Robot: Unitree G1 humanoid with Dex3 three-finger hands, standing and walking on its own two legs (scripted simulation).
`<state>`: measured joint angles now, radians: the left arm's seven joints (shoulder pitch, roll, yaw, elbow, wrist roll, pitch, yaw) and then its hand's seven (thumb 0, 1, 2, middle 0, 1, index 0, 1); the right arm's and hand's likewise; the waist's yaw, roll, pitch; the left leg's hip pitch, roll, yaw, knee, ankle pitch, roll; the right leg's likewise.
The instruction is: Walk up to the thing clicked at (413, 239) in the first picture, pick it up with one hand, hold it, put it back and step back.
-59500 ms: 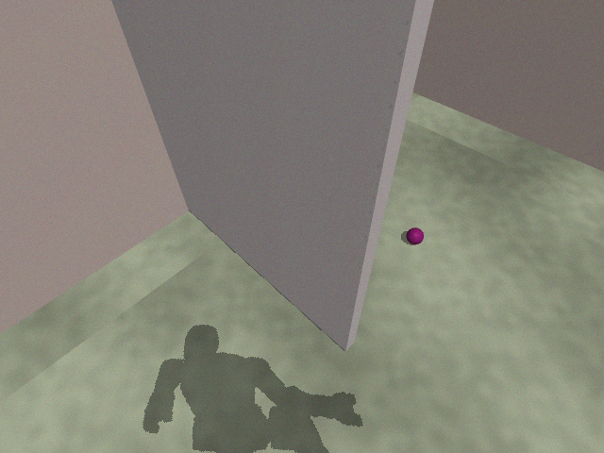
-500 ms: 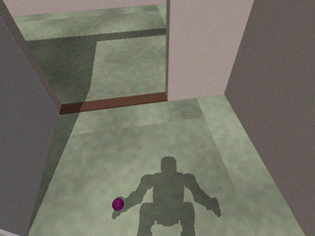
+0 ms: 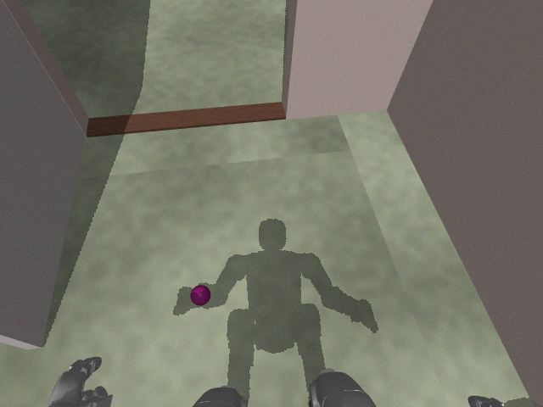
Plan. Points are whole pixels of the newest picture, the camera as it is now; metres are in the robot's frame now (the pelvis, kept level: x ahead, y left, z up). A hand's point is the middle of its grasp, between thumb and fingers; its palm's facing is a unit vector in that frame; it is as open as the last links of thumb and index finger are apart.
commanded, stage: step back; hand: left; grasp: from above
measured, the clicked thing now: (200, 295) +0.49 +0.23 -0.72
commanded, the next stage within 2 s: none
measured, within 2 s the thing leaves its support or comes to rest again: neither
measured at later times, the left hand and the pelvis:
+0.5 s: hand out of the picture +0.01 +0.25 -0.13, palm faces -0.07 -0.91 -0.40, open 7.4 cm; pelvis -0.10 -0.01 +0.01, yaw -4 degrees
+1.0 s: hand out of the picture -0.14 +0.27 -0.15, palm faces -0.08 -0.92 -0.39, open 7.4 cm; pelvis -0.25 +0.00 +0.00, yaw -6 degrees
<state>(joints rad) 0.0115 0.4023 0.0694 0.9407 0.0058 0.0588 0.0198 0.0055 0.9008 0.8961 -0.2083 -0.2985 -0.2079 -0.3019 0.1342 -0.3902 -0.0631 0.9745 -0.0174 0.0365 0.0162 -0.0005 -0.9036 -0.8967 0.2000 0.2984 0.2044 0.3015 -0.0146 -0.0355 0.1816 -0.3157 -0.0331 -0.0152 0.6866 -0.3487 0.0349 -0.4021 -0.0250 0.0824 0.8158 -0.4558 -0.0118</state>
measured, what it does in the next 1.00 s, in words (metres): walks backwards: right foot, then left foot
